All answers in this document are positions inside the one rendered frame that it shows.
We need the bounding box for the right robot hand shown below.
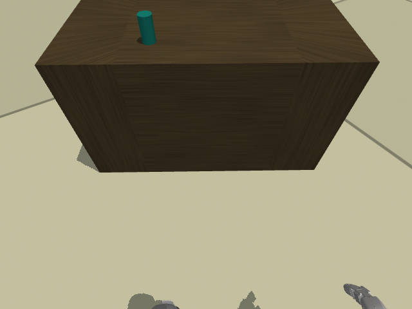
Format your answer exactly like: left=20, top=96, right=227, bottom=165
left=344, top=284, right=386, bottom=309

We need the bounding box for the can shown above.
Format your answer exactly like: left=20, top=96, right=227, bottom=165
left=137, top=10, right=156, bottom=45

